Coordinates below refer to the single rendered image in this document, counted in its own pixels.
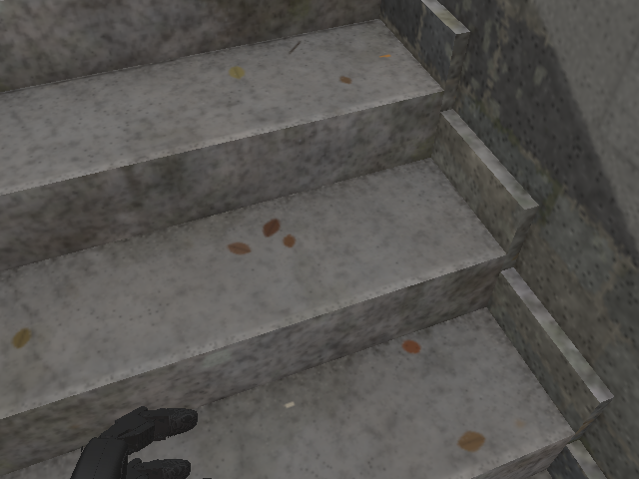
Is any left robot hand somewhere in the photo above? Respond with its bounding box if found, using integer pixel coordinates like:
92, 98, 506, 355
70, 406, 212, 479

